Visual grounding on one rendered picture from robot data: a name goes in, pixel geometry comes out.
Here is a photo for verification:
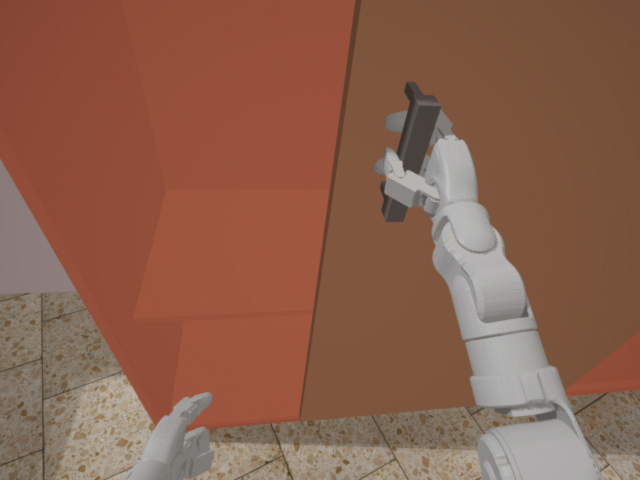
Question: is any robot right forearm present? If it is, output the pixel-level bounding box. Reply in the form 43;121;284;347
431;202;602;480

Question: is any wardrobe door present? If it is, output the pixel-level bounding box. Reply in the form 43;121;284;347
573;331;640;385
299;0;640;422

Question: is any handle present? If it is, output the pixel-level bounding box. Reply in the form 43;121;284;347
380;82;441;222

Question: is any robot left hand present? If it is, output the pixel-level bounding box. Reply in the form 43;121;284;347
139;392;214;480

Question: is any robot right hand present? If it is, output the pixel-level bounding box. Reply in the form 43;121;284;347
374;109;478;224

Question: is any robot left forearm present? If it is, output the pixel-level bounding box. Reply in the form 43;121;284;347
124;460;172;480

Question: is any robot right upper arm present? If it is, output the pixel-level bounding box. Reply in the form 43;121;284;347
477;419;599;480

